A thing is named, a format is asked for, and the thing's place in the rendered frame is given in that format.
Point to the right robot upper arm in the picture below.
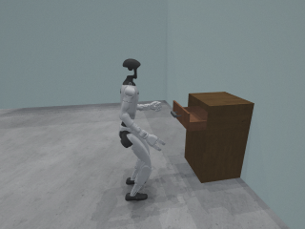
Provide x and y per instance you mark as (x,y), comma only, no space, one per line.
(129,94)

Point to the robot left hand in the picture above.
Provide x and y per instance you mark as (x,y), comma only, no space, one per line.
(156,106)

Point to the cabinet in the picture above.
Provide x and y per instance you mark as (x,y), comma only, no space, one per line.
(217,153)

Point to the robot right hand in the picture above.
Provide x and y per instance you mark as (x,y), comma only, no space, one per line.
(152,140)

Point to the robot right thigh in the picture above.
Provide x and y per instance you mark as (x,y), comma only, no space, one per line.
(138,148)

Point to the handle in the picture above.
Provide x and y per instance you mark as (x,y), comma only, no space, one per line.
(174,114)

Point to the robot left forearm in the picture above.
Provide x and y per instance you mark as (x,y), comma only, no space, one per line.
(143,107)

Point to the drawer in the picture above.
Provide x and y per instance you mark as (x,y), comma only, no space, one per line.
(192,118)

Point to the robot right forearm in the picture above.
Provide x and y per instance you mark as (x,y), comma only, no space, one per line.
(133,126)

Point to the robot right foot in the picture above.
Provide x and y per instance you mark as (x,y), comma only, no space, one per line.
(138,196)

